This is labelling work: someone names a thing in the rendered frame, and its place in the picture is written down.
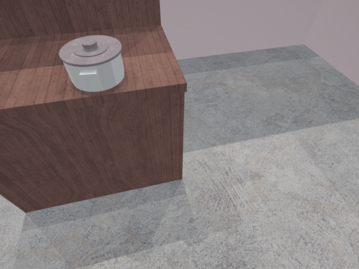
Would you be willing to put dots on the pot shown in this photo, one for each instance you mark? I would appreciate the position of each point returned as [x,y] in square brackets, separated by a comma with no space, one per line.
[97,78]

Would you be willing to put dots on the table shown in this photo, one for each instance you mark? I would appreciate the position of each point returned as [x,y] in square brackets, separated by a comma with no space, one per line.
[59,144]

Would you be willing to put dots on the knob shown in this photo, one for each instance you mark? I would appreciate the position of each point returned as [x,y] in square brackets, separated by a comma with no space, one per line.
[89,43]

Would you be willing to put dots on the lid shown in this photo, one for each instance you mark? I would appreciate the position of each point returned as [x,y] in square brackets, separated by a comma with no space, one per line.
[107,49]

